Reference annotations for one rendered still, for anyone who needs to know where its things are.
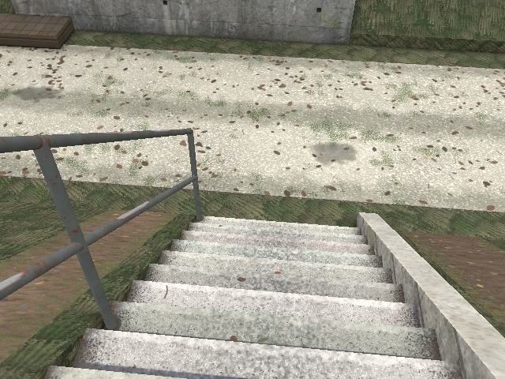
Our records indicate stairs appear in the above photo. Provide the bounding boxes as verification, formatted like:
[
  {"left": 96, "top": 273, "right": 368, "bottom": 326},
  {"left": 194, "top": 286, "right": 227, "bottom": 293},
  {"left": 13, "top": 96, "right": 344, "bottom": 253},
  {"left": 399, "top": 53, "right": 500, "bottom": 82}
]
[{"left": 44, "top": 216, "right": 463, "bottom": 379}]

